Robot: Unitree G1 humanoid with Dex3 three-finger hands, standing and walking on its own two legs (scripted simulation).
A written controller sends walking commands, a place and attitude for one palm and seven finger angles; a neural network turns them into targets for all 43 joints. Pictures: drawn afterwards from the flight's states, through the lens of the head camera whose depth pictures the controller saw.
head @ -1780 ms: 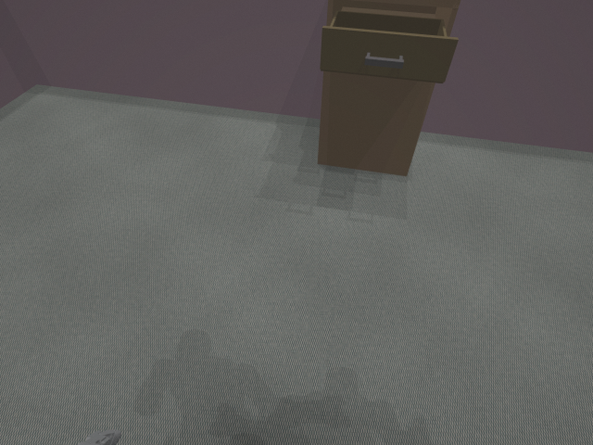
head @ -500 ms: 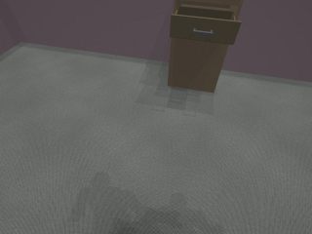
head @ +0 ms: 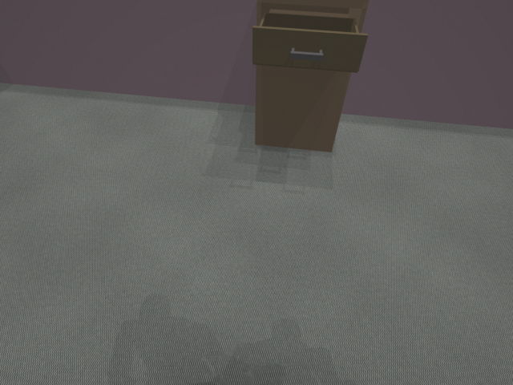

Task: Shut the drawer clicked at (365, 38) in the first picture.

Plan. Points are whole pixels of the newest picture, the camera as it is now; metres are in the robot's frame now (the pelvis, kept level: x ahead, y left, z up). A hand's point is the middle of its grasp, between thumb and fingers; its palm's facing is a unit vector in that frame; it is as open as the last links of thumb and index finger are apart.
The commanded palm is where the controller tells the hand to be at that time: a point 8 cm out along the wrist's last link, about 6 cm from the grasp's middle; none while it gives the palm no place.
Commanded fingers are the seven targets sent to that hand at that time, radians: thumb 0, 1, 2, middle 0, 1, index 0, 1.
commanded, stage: walk to a spot facing it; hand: left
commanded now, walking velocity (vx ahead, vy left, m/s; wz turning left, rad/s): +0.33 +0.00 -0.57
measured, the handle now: (306, 53) +1.27 -0.10 -0.03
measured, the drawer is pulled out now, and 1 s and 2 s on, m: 0.30 0.30 0.30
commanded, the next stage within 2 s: turn to face it in 1.56 s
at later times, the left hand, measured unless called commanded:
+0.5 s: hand out of the picture +0.12 +0.17 -0.17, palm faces -0.09 -0.98 -0.17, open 7.4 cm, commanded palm none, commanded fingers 0.00 0.90 0.90 -0.20 -0.30 -0.20 -0.30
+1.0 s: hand (256, 203) +0.59 +0.05 -0.15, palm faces -0.50 -0.84 -0.20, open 7.4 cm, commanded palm none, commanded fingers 0.00 0.90 0.90 -0.20 -0.30 -0.20 -0.30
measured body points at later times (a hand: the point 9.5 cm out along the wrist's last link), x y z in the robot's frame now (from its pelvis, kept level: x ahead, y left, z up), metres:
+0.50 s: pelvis +0.17 -0.01 +0.00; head +0.21 +0.00 +0.45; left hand +0.13 +0.22 -0.15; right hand +0.26 -0.25 -0.14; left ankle +0.30 +0.11 -0.71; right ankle +0.02 -0.10 -0.74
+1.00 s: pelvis +0.38 -0.05 -0.01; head +0.41 -0.08 +0.44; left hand +0.62 +0.09 -0.14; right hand +0.19 -0.23 -0.15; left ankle +0.32 +0.10 -0.74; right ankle +0.43 -0.20 -0.72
